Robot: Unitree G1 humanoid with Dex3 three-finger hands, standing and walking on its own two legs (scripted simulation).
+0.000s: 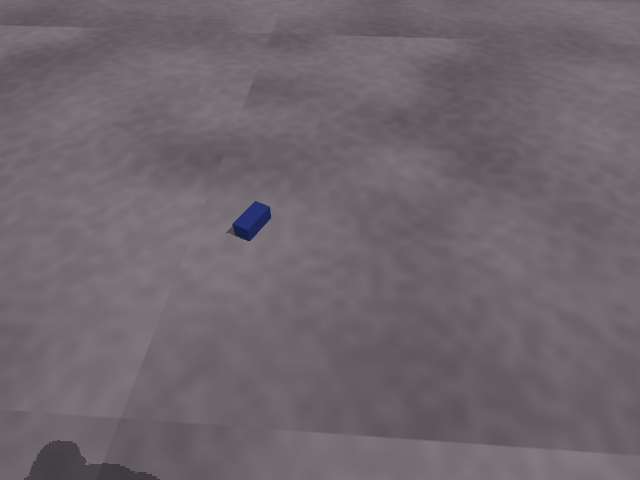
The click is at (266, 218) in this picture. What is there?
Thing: lying carton
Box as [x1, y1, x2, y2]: [233, 201, 270, 240]
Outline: 256,201 233,223 235,234 247,240 250,240 270,218 269,207
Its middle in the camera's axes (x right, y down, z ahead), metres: -0.30 -0.07 +1.73
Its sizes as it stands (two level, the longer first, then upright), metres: 0.166 0.078 0.069
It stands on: the floor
